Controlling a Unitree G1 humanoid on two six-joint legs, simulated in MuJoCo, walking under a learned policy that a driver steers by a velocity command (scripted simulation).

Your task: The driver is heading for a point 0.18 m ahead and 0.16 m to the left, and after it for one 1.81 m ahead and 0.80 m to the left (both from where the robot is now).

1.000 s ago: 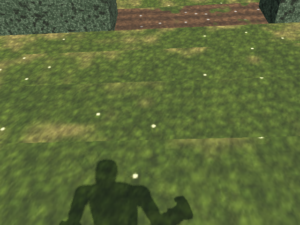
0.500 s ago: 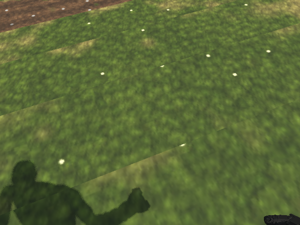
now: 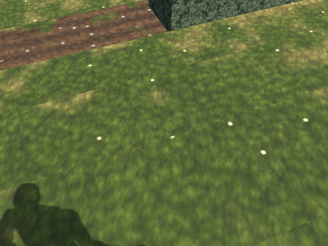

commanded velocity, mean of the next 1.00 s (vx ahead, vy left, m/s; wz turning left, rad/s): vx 0.23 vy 0.00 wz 0.84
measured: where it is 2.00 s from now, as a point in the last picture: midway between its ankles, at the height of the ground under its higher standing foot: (168, 238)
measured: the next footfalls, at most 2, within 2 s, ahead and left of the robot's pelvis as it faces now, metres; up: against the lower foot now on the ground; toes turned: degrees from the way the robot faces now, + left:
left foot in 0.16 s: +0.29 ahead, +0.08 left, +0.00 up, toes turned +4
right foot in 0.54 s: +0.58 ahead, -0.08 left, -0.17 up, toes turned +28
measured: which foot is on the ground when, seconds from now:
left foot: up 0.00-0.14, down 0.16-0.56, up 0.58-0.92, down 0.94-1.00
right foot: down 0.00-0.14, up 0.16-0.52, down 0.54-0.94, up 0.96-1.00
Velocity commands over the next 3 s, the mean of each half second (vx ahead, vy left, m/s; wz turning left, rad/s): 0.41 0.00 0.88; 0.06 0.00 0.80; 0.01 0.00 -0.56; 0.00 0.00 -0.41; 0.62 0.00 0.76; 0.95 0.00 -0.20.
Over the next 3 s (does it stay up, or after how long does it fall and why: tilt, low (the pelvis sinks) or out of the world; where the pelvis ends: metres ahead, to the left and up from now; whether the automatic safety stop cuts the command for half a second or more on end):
stays up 1.06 0.56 -0.27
